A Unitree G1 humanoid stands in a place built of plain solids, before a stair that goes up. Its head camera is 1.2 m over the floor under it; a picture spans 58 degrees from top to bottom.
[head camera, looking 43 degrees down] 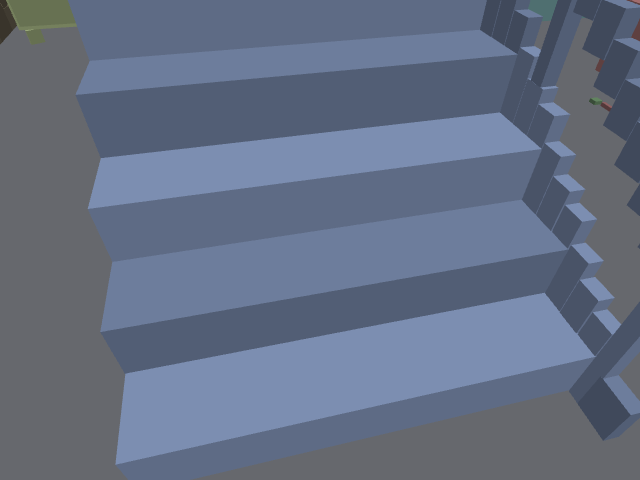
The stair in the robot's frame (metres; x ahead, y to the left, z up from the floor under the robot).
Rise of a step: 0.18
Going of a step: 0.23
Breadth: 1.27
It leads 13 degrees to the left of straight ahead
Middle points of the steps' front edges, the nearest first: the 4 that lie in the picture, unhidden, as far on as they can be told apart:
0.50 -0.16 0.18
0.72 -0.11 0.37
0.95 -0.06 0.55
1.17 -0.01 0.73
